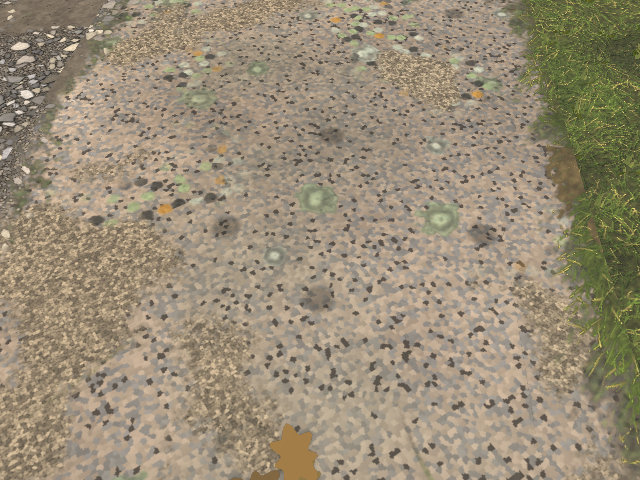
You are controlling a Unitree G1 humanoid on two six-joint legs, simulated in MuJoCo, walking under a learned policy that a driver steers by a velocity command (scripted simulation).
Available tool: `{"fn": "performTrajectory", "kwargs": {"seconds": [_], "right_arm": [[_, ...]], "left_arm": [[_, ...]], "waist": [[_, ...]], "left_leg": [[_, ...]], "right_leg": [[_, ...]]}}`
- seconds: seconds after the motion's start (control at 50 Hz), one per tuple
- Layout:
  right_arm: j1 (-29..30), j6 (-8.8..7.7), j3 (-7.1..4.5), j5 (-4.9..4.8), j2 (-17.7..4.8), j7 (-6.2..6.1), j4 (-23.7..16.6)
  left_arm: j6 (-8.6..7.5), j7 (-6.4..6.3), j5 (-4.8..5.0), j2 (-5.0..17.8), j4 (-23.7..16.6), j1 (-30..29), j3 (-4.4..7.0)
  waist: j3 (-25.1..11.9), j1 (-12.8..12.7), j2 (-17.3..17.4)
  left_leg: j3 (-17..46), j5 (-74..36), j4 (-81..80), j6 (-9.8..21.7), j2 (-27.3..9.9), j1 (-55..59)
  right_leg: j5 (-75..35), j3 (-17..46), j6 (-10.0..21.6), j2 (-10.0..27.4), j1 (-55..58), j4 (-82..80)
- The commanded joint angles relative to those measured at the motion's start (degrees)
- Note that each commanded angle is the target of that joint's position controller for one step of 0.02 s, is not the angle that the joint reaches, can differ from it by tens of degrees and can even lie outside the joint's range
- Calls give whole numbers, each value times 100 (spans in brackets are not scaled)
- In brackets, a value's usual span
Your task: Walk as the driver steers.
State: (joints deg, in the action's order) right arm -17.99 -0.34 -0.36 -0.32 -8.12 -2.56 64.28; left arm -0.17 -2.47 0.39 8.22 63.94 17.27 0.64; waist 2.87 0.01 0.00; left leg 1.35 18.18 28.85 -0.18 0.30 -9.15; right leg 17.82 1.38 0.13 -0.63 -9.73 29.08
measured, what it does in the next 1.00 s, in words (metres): walks ahead: right foot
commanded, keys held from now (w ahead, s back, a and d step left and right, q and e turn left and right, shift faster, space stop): no key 0.40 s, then w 0.60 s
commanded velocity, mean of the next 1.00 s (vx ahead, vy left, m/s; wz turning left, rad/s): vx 0.19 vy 0.00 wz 0.00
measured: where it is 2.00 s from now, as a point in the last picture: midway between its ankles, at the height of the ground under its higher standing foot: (389, 374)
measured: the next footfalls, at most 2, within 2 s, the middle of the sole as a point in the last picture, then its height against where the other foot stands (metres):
right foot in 1.00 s outside the picture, level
left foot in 1.64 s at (330, 403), level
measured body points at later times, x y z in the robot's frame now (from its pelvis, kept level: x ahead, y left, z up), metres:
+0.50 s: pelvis -0.02 +0.00 +0.00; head -0.01 +0.00 +0.45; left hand -0.05 +0.22 -0.16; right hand -0.06 -0.21 -0.16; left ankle -0.03 +0.12 -0.73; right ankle -0.03 -0.12 -0.73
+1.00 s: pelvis +0.16 -0.09 -0.03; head +0.17 -0.11 +0.42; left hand +0.35 +0.16 -0.11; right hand +0.04 -0.32 -0.18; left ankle -0.03 +0.12 -0.73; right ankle +0.27 -0.21 -0.74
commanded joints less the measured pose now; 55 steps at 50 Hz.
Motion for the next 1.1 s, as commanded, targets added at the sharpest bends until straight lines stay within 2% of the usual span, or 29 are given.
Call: {"fn": "performTrajectory", "kwargs": {"seconds": [0.02,0.4,0.42,0.46,0.48,0.52,0.58,0.66,0.7,0.72,0.74,0.76,0.78,0.8,0.82,0.84,0.86,0.88,0.9,0.92,0.94,0.96,0.98,1.0,1.02,1.04,1.06,1.08,1.1], "right_arm": [[-455,-26,-56,3,-408,-15,-36],[-686,-60,-32,2,-309,-16,-33],[-800,-55,-24,5,-267,-22,21],[-812,-43,-92,-58,-430,-57,-21],[-778,-72,-106,-77,-454,-63,-79],[-805,-213,-107,-126,-401,-35,-156],[-891,-405,-130,-152,-410,42,-232],[-1147,-591,-151,-213,-477,124,-299],[-1690,-679,-212,-241,-698,165,-214],[-2053,-728,-308,-236,-1050,185,-143],[-2478,-772,-352,-186,-1156,209,-78],[-2853,-796,-321,-71,-1033,224,-5],[-2778,-783,-284,-3,-1004,191,0],[-2544,-734,-251,-23,-971,144,-48],[-2166,-657,-188,-72,-864,93,-114],[-1645,-570,-115,-112,-711,52,-268],[-1084,-498,-94,-115,-719,17,-474],[-513,-469,-154,-127,-1005,-14,-694],[-590,-485,-247,-116,-1336,-7,-728],[-750,-510,-305,-75,-1576,17,-693],[-758,-517,-307,-91,-1596,39,-669],[-739,-509,-279,-103,-1508,71,-658],[-783,-480,-235,-75,-1338,104,-641],[-752,-477,-166,40,-1069,108,-707],[-954,-549,42,250,-256,132,-919],[-2067,-713,67,-179,188,126,-915],[-1687,-789,3,-361,-301,138,-1006],[-907,-782,-15,-288,-521,142,-1221],[-516,-701,-71,-168,-694,86,-1271]], "left_arm": [[-24,-14,-3,409,-39,437,55],[-65,-14,-5,312,-21,659,16],[-60,-20,-8,272,33,773,7],[-49,-54,57,445,0,800,77],[-79,-58,77,474,-55,764,92],[-220,-31,124,414,-130,792,91],[-407,46,148,412,-199,878,108],[-608,134,201,382,-350,851,93],[-747,198,196,284,-580,485,54],[-824,251,193,137,-772,232,9],[-906,296,169,234,-994,-277,0],[-974,336,154,442,-1245,-880,31],[-989,348,221,548,-1451,-1167,66],[-968,349,270,595,-1610,-1275,62],[-922,359,282,527,-1741,-1254,27],[-870,367,227,460,-1807,-1145,-6],[-831,410,151,345,-1880,-1113,-74],[-796,477,70,279,-1789,-877,-125],[-742,508,60,441,-1655,-631,-55],[-651,478,121,718,-1524,-306,82],[-560,415,164,934,-1444,-15,196],[-519,352,174,1108,-1363,354,314],[-509,311,176,1301,-1213,869,448],[-487,289,146,1559,-930,1712,554],[-490,310,69,1926,-851,1802,464],[-603,406,-89,1961,-932,1670,394],[-699,532,11,1519,-1009,918,290],[-740,586,59,1292,-1113,335,243],[-759,620,-30,1277,-1197,-189,223]], "waist": [[268,-5,12],[311,0,5],[151,-1,3],[342,-2,-3],[594,1,-8],[816,1,-5],[721,1,5],[707,84,134],[641,305,548],[540,390,1103],[512,676,1248],[472,952,1192],[445,834,933],[346,699,758],[473,474,605],[589,239,440],[680,58,323],[506,-137,318],[239,-151,517],[73,-306,669],[27,-516,728],[-118,-788,723],[-393,-1118,506],[-682,-1502,-81],[-787,-950,-2110],[-1445,-372,-3200],[-662,-120,-1777],[-300,-148,-847],[-274,-22,-100]], "left_leg": [[-27,-1043,-480,88,-5,-309],[-3,-606,-548,116,-15,-529],[-66,-91,-548,136,49,-466],[-94,1689,-398,320,152,-769],[26,2260,-405,427,68,-1033],[285,2349,-381,582,-132,-1246],[519,2121,-295,738,-260,-1231],[858,1935,-298,958,-360,-944],[1622,1590,-581,1276,-726,-158],[2653,999,-898,1639,-1344,567],[3573,90,-1074,1993,-1936,1319],[4171,-826,-1178,2197,-2359,2130],[4069,-1278,-970,2050,-2508,2651],[3644,-1459,-930,1780,-2483,2812],[3091,-1387,-1127,1446,-2410,2423],[2447,-1088,-1478,1103,-2123,1681],[1784,-631,-1896,871,-1720,552],[949,-428,-2067,689,-1097,-868],[564,-233,-2217,651,-847,-1593],[488,-236,-2177,643,-895,-1629],[366,-687,-1817,584,-875,-1385],[232,-1620,-1097,470,-818,-1110],[30,-2611,80,301,-681,-948],[-90,-2333,1862,66,-515,-1563],[43,1502,4485,-18,134,-2342],[986,1525,5908,204,643,-3067],[814,793,6214,327,214,-3578],[578,60,5972,493,-187,-3575],[516,-468,5602,536,-561,-3081]], "right_leg": [[-1072,-8,90,28,-198,-469],[-622,24,108,46,-444,-551],[-88,-34,127,-15,-382,-557],[1755,-49,306,-111,-701,-436],[2336,82,408,-19,-960,-452],[2421,355,554,193,-1138,-438],[2159,552,688,301,-1110,-310],[1766,546,790,219,-1338,46],[1084,158,728,-31,-2110,914],[342,-232,638,-231,-2839,1825],[240,-272,588,-173,-3827,2781],[1610,35,568,-52,-5022,3938],[1906,396,556,314,-5874,4804],[1929,530,522,555,-6318,5239],[1767,580,504,817,-6353,5103],[1413,533,436,1009,-5827,4455],[780,271,317,1034,-4690,3313],[-302,-59,209,810,-2650,2130],[-1173,-418,47,422,-1107,1758],[-1319,-604,-20,197,-411,1774],[-1124,-669,-12,96,-153,1676],[-887,-785,72,-50,175,1463],[-800,-915,197,-171,701,1188],[-704,-406,358,183,1589,1000],[89,1864,590,1376,1359,147],[1117,5334,1402,2392,1673,-2078],[1552,5278,1349,2459,1164,-2275],[1052,4104,1183,2328,421,-1918],[404,3096,1022,2018,-285,-1706]]}}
